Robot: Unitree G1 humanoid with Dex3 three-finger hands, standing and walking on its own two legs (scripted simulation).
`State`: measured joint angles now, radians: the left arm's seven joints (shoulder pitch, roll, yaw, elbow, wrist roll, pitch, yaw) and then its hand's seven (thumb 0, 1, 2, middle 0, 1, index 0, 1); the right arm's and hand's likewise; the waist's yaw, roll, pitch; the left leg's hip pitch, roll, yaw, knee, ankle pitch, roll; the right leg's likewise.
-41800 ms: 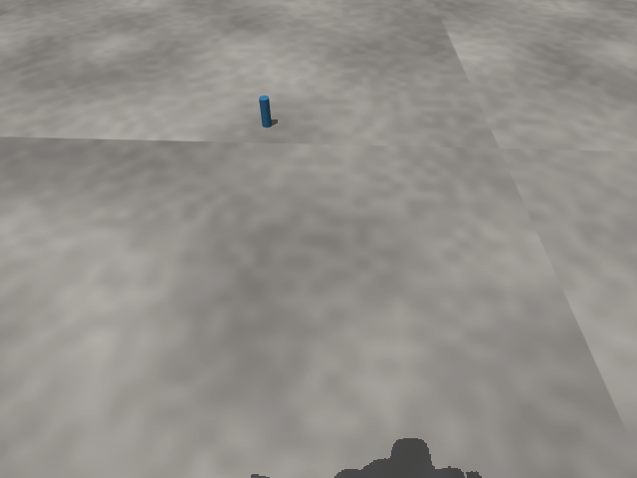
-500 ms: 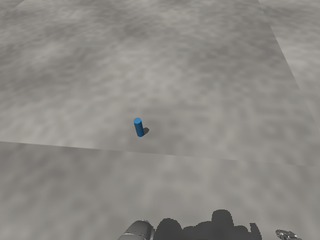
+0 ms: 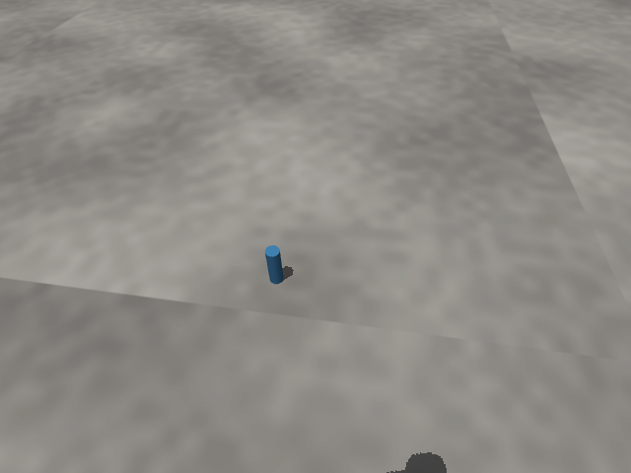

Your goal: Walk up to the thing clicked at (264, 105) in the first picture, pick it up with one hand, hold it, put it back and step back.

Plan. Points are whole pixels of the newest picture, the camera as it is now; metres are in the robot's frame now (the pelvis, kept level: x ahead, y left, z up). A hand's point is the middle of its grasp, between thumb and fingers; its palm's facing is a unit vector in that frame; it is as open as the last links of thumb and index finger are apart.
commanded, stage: step back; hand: left
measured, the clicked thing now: (274, 265) +0.94 +0.17 -0.67
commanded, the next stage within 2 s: stand in 0.50 s
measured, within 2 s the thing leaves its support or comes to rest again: neither
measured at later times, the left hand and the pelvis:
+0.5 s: hand out of the picture +0.12 +0.30 -0.15, palm faces +0.01 -0.93 -0.38, open 7.4 cm; pelvis +0.05 +0.03 +0.00, yaw +0 degrees
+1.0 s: hand out of the picture +0.13 +0.28 -0.13, palm faces -0.03 -0.94 -0.34, open 7.4 cm; pelvis +0.06 +0.03 +0.02, yaw +0 degrees
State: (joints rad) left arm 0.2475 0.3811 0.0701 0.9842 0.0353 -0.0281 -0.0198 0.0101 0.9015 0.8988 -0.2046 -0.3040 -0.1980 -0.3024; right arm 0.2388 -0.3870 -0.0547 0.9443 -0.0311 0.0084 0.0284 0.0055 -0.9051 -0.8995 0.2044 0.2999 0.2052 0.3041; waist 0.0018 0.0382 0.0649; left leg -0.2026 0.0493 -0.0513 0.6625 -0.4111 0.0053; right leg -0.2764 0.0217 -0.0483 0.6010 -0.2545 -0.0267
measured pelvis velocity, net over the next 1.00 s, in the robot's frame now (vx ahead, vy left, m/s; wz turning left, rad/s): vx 0.06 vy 0.03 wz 0.00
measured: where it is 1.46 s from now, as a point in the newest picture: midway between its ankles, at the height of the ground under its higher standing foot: outside the picture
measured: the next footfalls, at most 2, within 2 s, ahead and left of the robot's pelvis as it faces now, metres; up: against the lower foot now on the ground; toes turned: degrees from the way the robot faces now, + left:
left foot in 0.32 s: +0.13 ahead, +0.16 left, +0.00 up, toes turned +2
